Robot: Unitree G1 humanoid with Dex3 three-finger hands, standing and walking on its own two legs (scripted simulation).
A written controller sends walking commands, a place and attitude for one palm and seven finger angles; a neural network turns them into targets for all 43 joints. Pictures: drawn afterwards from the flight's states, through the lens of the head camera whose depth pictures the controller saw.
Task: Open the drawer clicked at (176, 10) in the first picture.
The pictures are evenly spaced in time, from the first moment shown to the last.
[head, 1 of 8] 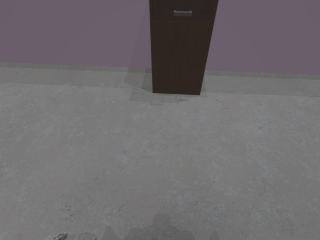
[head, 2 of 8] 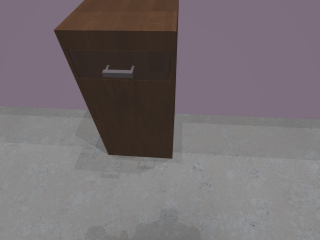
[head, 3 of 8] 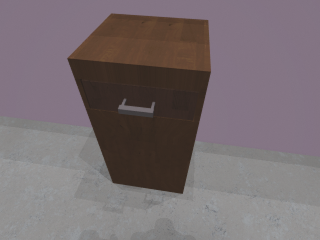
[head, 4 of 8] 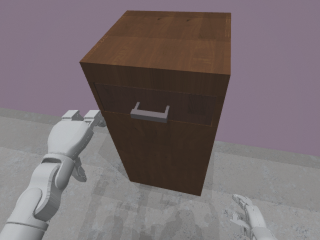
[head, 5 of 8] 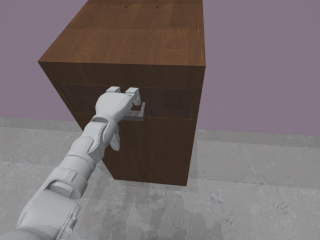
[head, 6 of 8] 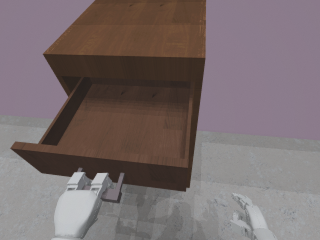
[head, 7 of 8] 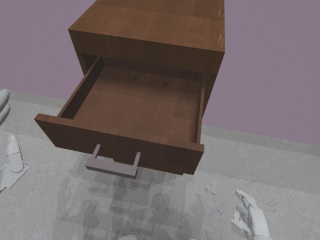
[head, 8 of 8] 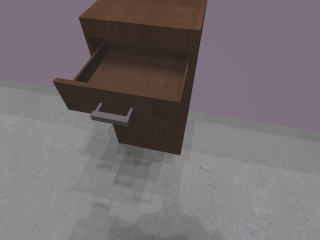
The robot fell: no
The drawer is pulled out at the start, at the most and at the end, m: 0.00 0.30 0.28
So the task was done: yes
